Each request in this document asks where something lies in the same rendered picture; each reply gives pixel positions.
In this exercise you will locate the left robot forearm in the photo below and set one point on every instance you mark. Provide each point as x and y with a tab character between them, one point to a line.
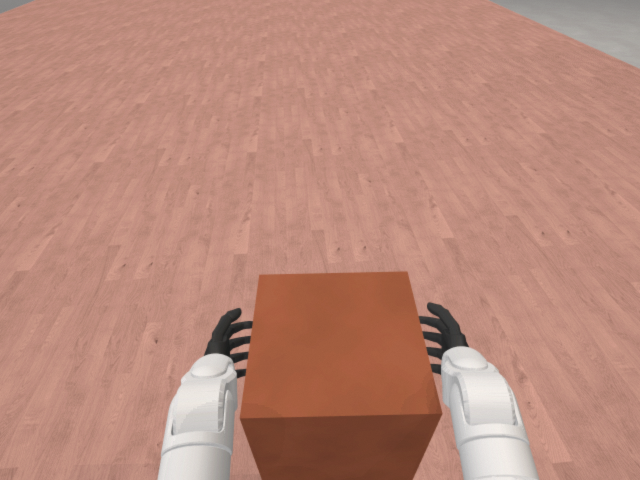
198	439

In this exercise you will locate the left robot hand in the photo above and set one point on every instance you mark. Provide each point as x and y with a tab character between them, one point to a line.
221	343

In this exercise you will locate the right robot forearm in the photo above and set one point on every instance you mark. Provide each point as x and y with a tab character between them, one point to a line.
488	427

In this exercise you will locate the carton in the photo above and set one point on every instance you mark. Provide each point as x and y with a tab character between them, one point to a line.
338	383

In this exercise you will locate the right robot hand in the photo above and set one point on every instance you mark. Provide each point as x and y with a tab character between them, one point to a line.
451	335

